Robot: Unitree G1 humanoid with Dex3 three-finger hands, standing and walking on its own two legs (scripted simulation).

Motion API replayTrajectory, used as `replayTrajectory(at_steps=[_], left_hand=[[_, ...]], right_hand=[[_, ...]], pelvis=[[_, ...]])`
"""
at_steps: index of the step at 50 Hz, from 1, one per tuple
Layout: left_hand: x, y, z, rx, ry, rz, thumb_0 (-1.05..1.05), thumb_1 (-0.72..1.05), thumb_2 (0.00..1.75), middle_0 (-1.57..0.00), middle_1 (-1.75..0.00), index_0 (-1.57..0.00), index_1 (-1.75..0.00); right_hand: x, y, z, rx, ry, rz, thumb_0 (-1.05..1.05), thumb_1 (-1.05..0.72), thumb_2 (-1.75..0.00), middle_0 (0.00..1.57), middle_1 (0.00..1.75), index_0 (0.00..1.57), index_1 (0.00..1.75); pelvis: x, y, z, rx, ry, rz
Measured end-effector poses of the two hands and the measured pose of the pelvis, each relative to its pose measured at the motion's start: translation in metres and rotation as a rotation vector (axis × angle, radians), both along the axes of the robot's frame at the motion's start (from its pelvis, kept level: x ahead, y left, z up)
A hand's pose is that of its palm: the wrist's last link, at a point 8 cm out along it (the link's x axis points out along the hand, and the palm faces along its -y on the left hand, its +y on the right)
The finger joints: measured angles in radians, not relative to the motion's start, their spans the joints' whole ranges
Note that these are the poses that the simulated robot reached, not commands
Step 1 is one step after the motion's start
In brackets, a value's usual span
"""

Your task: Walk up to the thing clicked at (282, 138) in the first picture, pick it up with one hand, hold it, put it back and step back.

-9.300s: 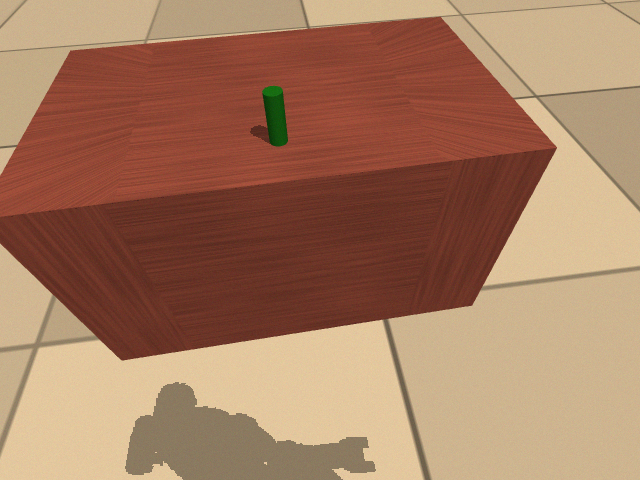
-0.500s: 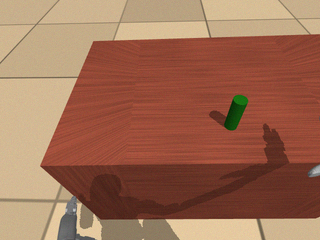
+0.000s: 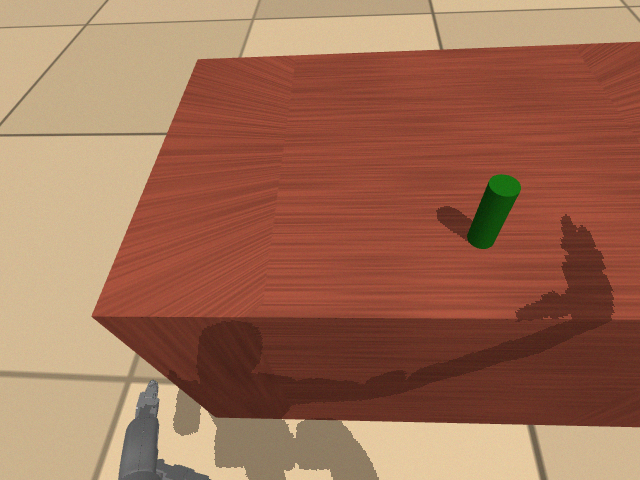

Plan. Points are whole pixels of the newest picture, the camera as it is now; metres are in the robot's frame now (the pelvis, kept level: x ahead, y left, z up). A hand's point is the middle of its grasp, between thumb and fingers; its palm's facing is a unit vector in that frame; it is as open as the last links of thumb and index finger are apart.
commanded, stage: go down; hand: right
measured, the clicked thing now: (491, 214) +0.47 -0.22 +0.00
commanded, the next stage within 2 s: approach in 1.64 s
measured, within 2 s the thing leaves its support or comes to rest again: neither
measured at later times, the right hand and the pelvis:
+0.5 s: hand out of the picture +0.35 -0.39 +0.12, palm faces +0.22 +0.97 +0.01, open 17.5 cm; pelvis +0.00 -0.01 -0.01, yaw +0 degrees
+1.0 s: hand out of the picture +0.38 -0.41 +0.12, palm faces +0.24 +0.97 +0.02, open 17.7 cm; pelvis +0.00 -0.01 -0.02, yaw +1 degrees
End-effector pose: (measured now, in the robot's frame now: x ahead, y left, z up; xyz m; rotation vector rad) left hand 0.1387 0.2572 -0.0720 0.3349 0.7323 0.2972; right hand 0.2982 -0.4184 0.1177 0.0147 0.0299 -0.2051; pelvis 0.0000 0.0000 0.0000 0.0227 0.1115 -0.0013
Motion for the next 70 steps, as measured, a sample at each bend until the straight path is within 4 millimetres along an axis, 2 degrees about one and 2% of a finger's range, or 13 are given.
replayTrajectory(at_steps=[21, 45, 61, 70], left_hand=[[0.005, -0.005, 0.001, 0.020, -0.012, -0.004, -0.01, -0.56, 0.07, -0.06, -0.06, -0.06, -0.06], [-0.002, -0.007, 0.000, 0.034, -0.014, -0.017, -0.01, -0.56, 0.07, -0.06, -0.06, -0.05, -0.06], [-0.004, -0.006, -0.003, 0.040, -0.014, -0.017, -0.01, -0.56, 0.07, -0.06, -0.05, -0.05, -0.06], [-0.008, -0.006, -0.005, 0.028, -0.013, -0.021, -0.01, -0.56, 0.07, -0.06, -0.05, -0.05, -0.06]], right_hand=[[0.021, -0.021, 0.000, -0.001, 0.000, -0.018, -0.01, 0.54, -0.05, 0.04, 0.05, 0.04, 0.05], [0.039, -0.033, 0.003, 0.003, 0.001, -0.039, -0.01, 0.59, -0.05, 0.03, 0.06, 0.04, 0.05], [0.053, -0.034, 0.006, 0.008, -0.005, -0.031, -0.01, 0.58, -0.06, 0.04, 0.06, 0.04, 0.05], [0.050, -0.034, 0.002, 0.003, 0.016, -0.033, -0.01, 0.57, -0.06, 0.04, 0.06, 0.04, 0.05]], pelvis=[[0.004, -0.007, -0.007, 0.017, 0.048, 0.005], [0.001, -0.009, -0.015, 0.024, 0.089, 0.007], [0.001, -0.010, -0.021, 0.029, 0.109, 0.011], [-0.002, -0.010, -0.023, 0.029, 0.115, 0.013]])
